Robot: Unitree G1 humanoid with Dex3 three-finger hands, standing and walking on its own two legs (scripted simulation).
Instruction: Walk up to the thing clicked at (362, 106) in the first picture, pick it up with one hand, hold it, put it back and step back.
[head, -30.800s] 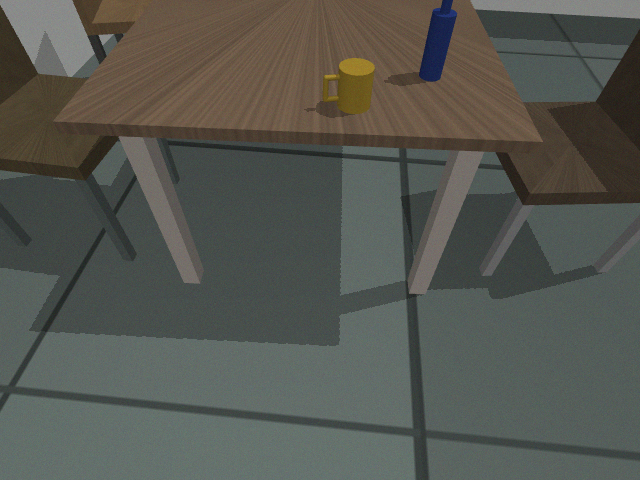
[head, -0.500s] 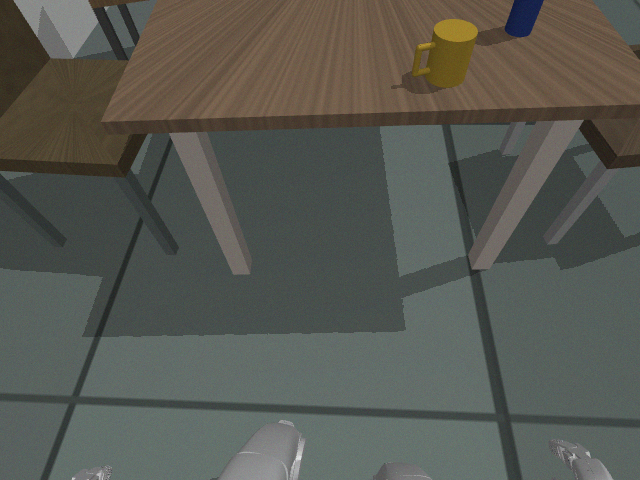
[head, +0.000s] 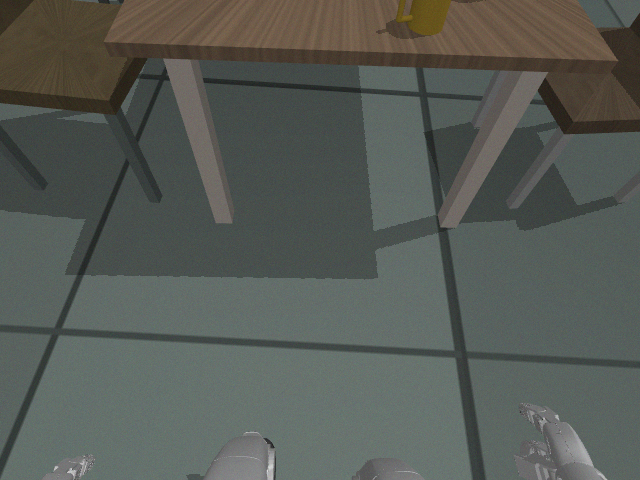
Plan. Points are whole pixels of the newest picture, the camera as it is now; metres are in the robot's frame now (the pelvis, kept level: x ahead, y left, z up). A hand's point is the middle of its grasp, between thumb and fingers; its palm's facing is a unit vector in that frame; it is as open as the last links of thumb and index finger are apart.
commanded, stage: step back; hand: right
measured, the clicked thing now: (423, 4) +0.96 -0.18 +0.04
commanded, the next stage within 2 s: stand in 1.24 s
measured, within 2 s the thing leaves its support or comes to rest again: neither
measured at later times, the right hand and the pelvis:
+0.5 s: hand out of the picture -0.02 -0.27 -0.15, palm faces -0.14 +0.93 -0.34, open 7.4 cm; pelvis -0.12 -0.02 +0.00, yaw +6 degrees
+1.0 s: hand out of the picture +0.01 -0.24 -0.14, palm faces -0.13 +0.93 -0.36, open 7.4 cm; pelvis -0.09 +0.01 +0.01, yaw +5 degrees
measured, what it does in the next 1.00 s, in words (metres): steps on the spot: right foot, then left foot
